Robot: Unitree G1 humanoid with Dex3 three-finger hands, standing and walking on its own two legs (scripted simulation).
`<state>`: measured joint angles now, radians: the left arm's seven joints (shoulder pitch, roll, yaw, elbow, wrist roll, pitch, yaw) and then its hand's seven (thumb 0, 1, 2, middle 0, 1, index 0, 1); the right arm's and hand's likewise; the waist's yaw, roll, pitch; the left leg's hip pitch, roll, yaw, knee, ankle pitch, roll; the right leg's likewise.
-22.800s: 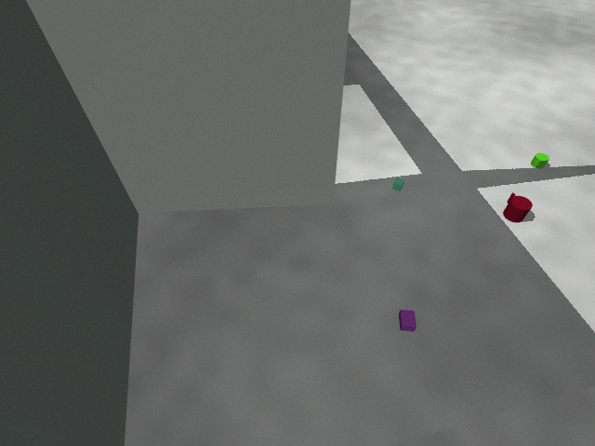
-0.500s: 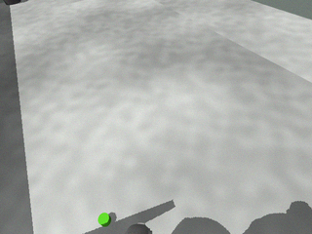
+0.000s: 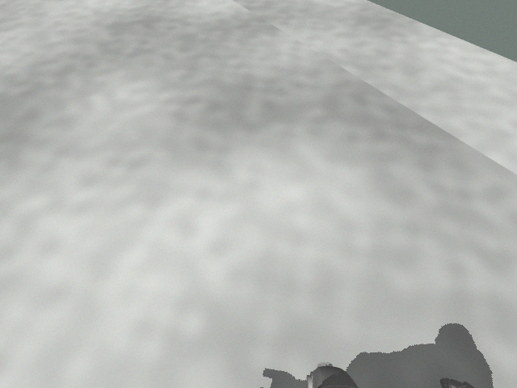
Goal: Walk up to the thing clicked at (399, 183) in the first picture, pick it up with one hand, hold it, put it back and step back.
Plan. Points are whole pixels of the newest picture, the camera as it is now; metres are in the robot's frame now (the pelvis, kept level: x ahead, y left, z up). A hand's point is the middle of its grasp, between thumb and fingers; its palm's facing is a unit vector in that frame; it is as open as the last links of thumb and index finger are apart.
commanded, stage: walk up
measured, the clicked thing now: out of the picture -0.29 +1.05 -0.75
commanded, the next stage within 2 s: none
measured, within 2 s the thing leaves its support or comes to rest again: neither
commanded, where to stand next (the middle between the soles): +0.71 +0.01 m, yaw -1 degrees
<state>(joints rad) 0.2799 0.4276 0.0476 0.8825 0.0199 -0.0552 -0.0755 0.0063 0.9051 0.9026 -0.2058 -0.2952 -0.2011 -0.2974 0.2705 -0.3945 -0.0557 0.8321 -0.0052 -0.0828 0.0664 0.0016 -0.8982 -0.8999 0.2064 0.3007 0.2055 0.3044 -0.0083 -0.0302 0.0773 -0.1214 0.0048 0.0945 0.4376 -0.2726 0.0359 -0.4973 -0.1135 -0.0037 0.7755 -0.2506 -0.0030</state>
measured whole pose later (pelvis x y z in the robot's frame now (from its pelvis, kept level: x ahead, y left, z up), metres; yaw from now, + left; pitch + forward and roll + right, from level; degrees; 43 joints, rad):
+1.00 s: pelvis +0.41 -0.03 -0.01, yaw +10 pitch -2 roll +1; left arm 0.11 0.43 0.05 0.77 0.03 -0.03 -0.09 0.01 0.91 0.90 -0.21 -0.30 -0.20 -0.30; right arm 0.42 -0.40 -0.03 0.90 -0.01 0.00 0.05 0.01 -0.90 -0.90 0.21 0.30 0.21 0.30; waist -0.05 -0.02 0.07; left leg -0.15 0.00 -0.08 0.52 -0.34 -0.01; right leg -0.36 -0.03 0.03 0.54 -0.22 0.00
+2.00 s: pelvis +0.73 -0.11 -0.02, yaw +62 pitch -2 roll +2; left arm 0.10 0.39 0.05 0.75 0.03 -0.01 0.00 0.01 0.90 0.90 -0.21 -0.30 -0.21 -0.30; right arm 0.21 -0.47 -0.08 0.71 -0.04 0.08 0.06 0.00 -0.90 -0.90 0.20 0.30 0.20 0.30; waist -0.01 0.05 0.17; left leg -0.51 0.03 -0.03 1.10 -0.40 -0.01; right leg -0.40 -0.18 -0.19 0.70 -0.26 -0.01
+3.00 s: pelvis +0.70 -0.07 -0.03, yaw +111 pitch -2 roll +1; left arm 0.25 0.44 0.05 0.79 0.01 0.05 -0.02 0.01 0.90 0.90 -0.21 -0.30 -0.20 -0.30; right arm 0.21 -0.41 -0.05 0.77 0.00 -0.03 -0.01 0.00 -0.90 -0.90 0.20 0.30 0.20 0.30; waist 0.04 -0.06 0.15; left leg -0.40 -0.05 -0.02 0.73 -0.30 0.03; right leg -0.41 -0.13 -0.07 1.05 -0.55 0.00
